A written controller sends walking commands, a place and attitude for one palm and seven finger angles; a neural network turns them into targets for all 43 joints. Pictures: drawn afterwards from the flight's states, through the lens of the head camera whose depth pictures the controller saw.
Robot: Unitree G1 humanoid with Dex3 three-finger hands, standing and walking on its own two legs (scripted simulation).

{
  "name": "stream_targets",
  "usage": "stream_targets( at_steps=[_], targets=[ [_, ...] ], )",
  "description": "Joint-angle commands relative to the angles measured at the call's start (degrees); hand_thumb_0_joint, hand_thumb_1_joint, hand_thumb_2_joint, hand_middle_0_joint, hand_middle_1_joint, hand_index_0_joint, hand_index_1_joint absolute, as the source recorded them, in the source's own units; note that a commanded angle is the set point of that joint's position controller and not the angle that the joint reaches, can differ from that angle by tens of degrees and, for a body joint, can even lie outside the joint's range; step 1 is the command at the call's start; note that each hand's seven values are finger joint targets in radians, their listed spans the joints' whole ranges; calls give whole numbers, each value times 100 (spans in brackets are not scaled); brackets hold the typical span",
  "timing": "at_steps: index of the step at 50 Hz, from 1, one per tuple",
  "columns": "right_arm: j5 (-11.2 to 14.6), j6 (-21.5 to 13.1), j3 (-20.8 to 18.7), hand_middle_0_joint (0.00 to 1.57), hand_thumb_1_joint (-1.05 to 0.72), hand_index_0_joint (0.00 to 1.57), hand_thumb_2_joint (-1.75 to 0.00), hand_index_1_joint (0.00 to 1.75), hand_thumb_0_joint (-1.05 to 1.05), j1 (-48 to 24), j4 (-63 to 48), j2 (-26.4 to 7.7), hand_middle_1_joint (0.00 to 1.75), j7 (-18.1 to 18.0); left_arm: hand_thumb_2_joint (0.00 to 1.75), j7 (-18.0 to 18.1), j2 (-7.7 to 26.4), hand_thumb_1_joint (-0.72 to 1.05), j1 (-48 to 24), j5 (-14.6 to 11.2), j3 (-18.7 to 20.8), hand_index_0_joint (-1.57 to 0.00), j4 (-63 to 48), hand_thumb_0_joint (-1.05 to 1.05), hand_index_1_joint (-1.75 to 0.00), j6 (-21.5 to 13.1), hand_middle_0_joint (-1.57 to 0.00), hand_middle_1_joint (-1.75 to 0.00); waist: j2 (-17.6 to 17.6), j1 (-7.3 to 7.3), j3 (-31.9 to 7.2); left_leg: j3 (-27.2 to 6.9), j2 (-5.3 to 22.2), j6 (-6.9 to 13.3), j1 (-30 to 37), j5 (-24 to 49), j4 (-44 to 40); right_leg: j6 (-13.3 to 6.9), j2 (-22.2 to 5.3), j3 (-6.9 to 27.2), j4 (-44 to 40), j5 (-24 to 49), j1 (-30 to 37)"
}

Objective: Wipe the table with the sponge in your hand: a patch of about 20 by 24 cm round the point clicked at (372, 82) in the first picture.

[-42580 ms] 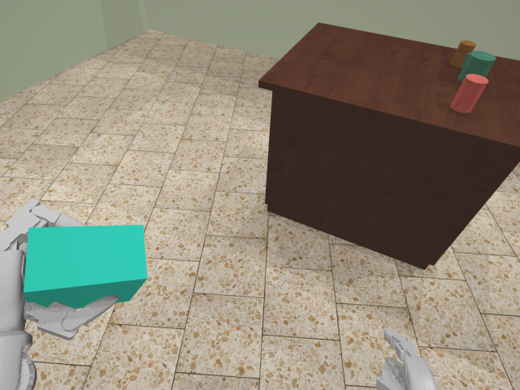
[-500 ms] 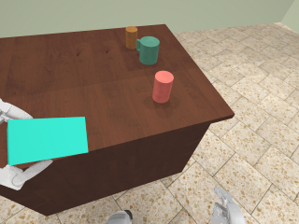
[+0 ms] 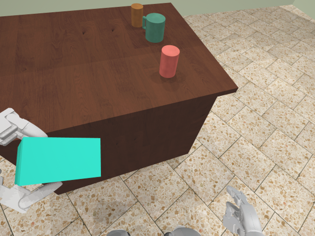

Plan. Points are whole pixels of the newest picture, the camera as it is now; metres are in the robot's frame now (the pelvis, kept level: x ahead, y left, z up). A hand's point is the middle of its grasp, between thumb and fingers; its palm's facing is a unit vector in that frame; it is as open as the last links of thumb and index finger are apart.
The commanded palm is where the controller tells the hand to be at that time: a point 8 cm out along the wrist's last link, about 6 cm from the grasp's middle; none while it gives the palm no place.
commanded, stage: stop stepping back and stand still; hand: left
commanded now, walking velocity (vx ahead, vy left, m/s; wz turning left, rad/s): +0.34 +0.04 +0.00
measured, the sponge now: (67, 160) +0.23 +0.18 +0.13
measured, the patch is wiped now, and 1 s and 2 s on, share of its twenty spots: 0.95 0.95 0.95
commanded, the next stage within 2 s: stand and wait in 1.40 s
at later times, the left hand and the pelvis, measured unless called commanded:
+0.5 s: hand out of the picture +0.08 +0.22 +0.19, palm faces +0.39 -0.84 -0.38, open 10.4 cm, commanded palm +0.04 +0.26 +0.20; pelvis -0.11 -0.02 +0.00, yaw +2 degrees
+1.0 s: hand out of the picture +0.08 +0.24 +0.19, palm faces +0.48 -0.79 -0.39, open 10.4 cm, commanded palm +0.02 +0.27 +0.20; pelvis -0.12 -0.02 +0.00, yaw +3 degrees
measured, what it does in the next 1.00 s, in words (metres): walks backwards: right foot, then left foot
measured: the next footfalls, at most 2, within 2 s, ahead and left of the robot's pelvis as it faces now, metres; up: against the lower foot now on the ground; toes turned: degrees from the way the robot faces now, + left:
right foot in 0.06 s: +0.07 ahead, -0.12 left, +0.00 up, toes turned +0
left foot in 0.36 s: -0.12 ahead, +0.12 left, +0.00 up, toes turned +5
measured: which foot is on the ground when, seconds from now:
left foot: down 0.00-0.10, up 0.12-0.34, down 0.36-0.56, up 0.58-0.78, down 0.80-1.00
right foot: up 0.00-0.04, down 0.06-0.34, up 0.36-0.54, down 0.56-1.00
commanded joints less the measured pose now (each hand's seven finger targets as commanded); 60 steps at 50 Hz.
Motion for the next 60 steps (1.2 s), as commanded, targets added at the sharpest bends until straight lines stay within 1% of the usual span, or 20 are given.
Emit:
stream_targets(
  at_steps=[1,3,6,10,15,17,18,22,26,27,28,29,31,37,40,42,48,51,54,60],
  targets=[
    [58,-265,-304,20,-90,20,-90,30,0,-178,-851,-1061,30,-146,130,204,855,10,209,-106,840,-120,-1031,0,-160,-216,-120,-160,1302,91,-1497,-842,1039,428,135,110,-683,-28,-127,-14,-819,603,1360],
    [85,-169,-255,20,-90,20,-90,30,0,-177,-837,-1042,30,-213,130,204,759,10,-252,-28,675,-120,-661,0,-160,-166,-120,-160,616,52,-1166,-486,503,301,-509,-2072,11,-117,-319,-66,-1686,1040,1736],
    [101,-77,-407,20,-90,20,-90,30,0,-165,-503,-1059,30,-321,130,189,829,10,-1055,-98,537,-120,-182,0,-160,-45,-120,-160,-1383,-92,-1053,-440,-212,7,-298,-1500,4126,-1039,-2193,2302,-3083,-368,-100],
    [-70,127,-146,20,-90,20,-90,30,0,-543,-195,-764,30,-330,130,19,680,10,-1365,-76,237,-120,286,0,-160,44,-120,-160,-563,-281,-775,-90,7,108,303,-907,3352,-581,-1728,1198,-2924,-1904,-1418],
    [-44,-175,-21,20,-90,20,-90,30,0,-259,-370,-796,30,-472,130,196,774,10,-1062,-83,193,-120,-715,0,-160,3,-120,-160,-147,-86,-1656,527,-185,495,946,-1654,-283,-393,-1303,522,-1765,-1286,338],
    [-56,-260,-56,20,-90,20,-90,30,0,-348,-660,-1041,30,-495,130,246,815,10,-957,-49,283,-120,-1180,0,-160,-63,-120,-160,2539,-5,-1356,-1336,1016,970,632,-2432,-2157,-39,6,-638,1124,-658,264],
    [-14,-372,-97,20,-90,20,-90,30,0,-373,-714,-911,30,-480,130,239,918,10,-1145,51,360,-120,-1248,0,-160,-92,-120,-160,2667,-17,-1008,-1752,1592,1272,441,-1848,-2239,-20,6,-332,2369,-761,-579],
    [48,-486,-83,20,-90,20,-90,30,0,-222,-389,-888,30,-258,130,197,828,10,-1293,61,428,-120,-210,0,-160,-103,-120,-160,1727,-9,18,-1450,1553,1172,38,-1003,-1917,-129,-632,299,2100,-227,-1278],
    [-27,-299,-75,20,-90,20,-90,30,0,-271,-470,-1087,30,-420,130,101,506,10,-1531,-36,214,-120,911,0,-160,35,-120,-160,962,182,-184,-491,771,659,-834,-2588,-468,-180,-64,-543,-1091,123,1676],
    [-48,-255,-121,20,-90,20,-90,30,0,-238,-484,-1090,30,-424,130,70,438,10,-1442,-12,138,-120,1074,0,-160,40,-120,-160,197,254,-358,-97,311,555,-1335,-2555,828,-330,-249,-174,-1630,41,2280],
    [-6,-202,-204,20,-90,20,-90,30,0,-222,-548,-1017,30,-384,130,31,527,10,-1370,17,125,-120,1099,0,-160,39,-120,-160,-1379,187,-609,332,-147,373,-1895,-2267,2641,-780,-1462,1917,-2429,-831,2390],
    [3,-208,-266,20,-90,20,-90,30,0,-408,-586,-1082,30,-371,130,-12,615,10,-1684,-40,111,-120,758,0,-160,-54,-120,-160,-1675,133,-677,-232,-197,291,-1949,-1786,3815,-1071,-2265,3501,-3076,-1076,1795],
    [-33,-205,-192,20,-90,20,-90,30,0,-418,-404,-884,30,-265,130,-106,581,10,-2093,-25,61,-120,119,0,-160,-246,-120,-160,-519,-87,-1042,-486,129,231,-1341,-1355,3957,-1260,-2169,2986,-2885,-1521,1113],
    [-150,-167,9,20,-90,20,-90,30,0,-485,-401,-704,30,-471,130,210,842,10,-1328,-29,231,-120,-1006,0,-160,-239,-120,-160,136,-83,-1040,339,21,357,1507,-1264,350,-747,-1323,594,-1903,-2092,-744],
    [-107,-325,-15,20,-90,20,-90,30,0,-508,-581,-935,30,-514,130,403,712,10,-1784,59,208,-120,-1269,0,-160,-254,-120,-160,2946,-25,-622,-2846,1887,1221,289,-4204,-2718,-190,-41,-162,2100,-1013,-783],
    [-101,-375,-141,20,-90,20,-90,30,0,-320,-442,-880,30,-449,130,393,933,10,-1874,86,516,-120,-730,0,-160,-215,-120,-160,1737,117,-872,-1960,1513,997,206,-2948,-2321,-178,-230,-65,2342,-591,-332],
    [-62,-281,-31,20,-90,20,-90,30,0,-502,-586,-864,30,-295,130,251,392,10,-894,-38,152,-120,330,0,-160,23,-120,-160,1024,109,-676,-700,777,440,-68,-1603,-1006,-185,30,-533,-1563,316,1691],
    [-62,-155,-108,20,-90,20,-90,30,0,-437,-570,-807,30,-216,130,105,464,10,-903,-7,31,-120,313,0,-160,-17,-120,-160,-705,-40,-767,23,30,81,-765,-700,1442,-927,-1679,1844,-2488,1664,1981],
    [-50,-207,-208,20,-90,20,-90,30,0,-404,-483,-866,30,-229,130,181,651,10,-1295,-78,261,-120,-251,0,-160,-124,-120,-160,-683,-40,-1191,-260,199,101,225,-514,651,-871,-1633,1339,-2077,1995,1648],
    [-73,-139,-80,20,-90,20,-90,30,0,-699,-639,-798,30,-353,130,340,813,10,-873,-19,508,-120,-1025,0,-160,-232,-120,-160,1391,137,-1282,-830,630,348,1225,2357,-738,-156,-334,11,-1027,2096,1591]
  ],
)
